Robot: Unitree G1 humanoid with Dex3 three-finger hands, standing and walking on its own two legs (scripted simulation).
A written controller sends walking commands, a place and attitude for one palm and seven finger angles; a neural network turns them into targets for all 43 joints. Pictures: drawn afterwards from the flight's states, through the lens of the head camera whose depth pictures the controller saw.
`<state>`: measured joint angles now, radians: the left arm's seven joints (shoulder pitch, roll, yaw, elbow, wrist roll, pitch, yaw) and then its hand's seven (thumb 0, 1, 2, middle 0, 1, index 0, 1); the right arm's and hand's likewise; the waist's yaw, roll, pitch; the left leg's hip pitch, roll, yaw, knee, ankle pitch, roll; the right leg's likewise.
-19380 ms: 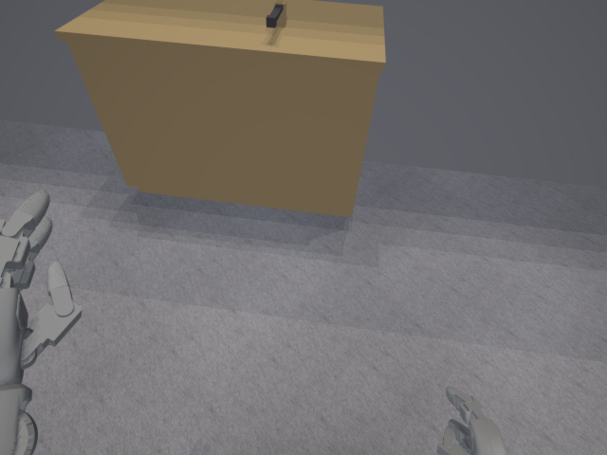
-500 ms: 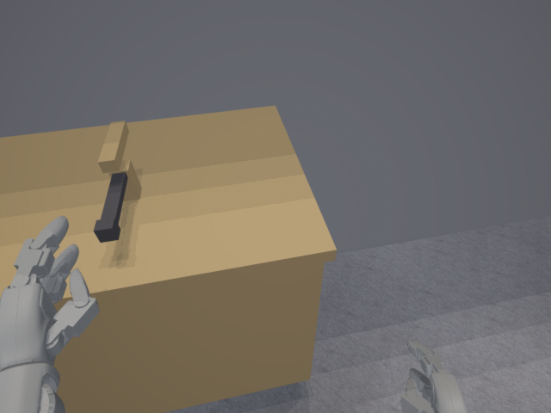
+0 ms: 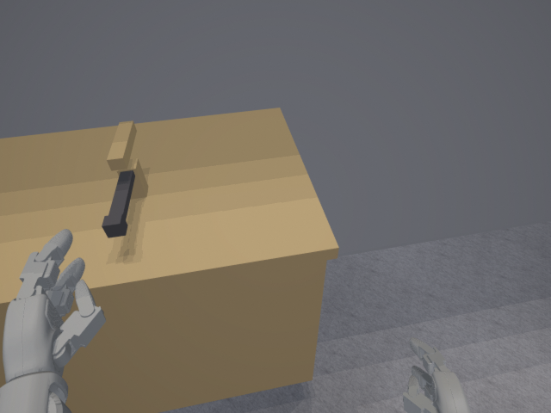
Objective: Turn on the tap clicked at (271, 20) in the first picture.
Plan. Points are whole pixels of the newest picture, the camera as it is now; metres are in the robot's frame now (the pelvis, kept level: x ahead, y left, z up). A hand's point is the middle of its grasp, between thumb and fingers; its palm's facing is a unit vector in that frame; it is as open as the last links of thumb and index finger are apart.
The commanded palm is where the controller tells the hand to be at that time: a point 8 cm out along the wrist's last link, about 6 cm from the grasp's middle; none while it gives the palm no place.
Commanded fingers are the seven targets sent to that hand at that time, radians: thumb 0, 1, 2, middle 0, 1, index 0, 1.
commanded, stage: turn the palm inward beside the body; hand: left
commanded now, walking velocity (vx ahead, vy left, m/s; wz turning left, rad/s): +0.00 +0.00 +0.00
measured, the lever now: (115, 225) +0.36 +0.32 +0.09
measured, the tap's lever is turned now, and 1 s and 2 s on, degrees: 0 0 0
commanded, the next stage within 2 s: reach beside the lever's end, fingers flat in 0.32 s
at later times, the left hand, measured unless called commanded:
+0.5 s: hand (118, 302) +0.20 +0.21 +0.14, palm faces +0.47 -0.87 -0.15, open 7.4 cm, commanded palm +0.15 +0.26 +0.14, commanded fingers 0.00 0.90 0.90 -0.20 -0.30 -0.20 -0.30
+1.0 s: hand (110, 278) +0.24 +0.25 +0.12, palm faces +0.51 -0.85 -0.15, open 7.4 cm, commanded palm +0.20 +0.30 +0.13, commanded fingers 0.00 0.90 0.90 -0.19 -0.28 -0.19 -0.28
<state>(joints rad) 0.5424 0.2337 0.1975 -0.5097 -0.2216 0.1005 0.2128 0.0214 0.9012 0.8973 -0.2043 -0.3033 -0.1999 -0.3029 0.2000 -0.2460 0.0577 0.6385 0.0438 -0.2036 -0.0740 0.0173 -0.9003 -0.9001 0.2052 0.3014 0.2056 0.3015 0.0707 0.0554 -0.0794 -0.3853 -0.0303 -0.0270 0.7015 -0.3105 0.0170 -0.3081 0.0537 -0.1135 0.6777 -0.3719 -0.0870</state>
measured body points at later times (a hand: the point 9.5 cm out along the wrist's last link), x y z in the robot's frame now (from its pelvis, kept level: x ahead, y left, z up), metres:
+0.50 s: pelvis +0.02 -0.02 +0.00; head -0.01 -0.04 +0.45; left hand +0.17 +0.26 +0.15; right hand +0.21 -0.24 -0.07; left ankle +0.04 +0.11 -0.72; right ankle +0.00 -0.06 -0.72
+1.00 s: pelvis +0.02 -0.01 +0.00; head +0.01 -0.04 +0.45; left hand +0.21 +0.29 +0.13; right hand +0.20 -0.25 -0.08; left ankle +0.04 +0.11 -0.72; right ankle +0.00 -0.06 -0.72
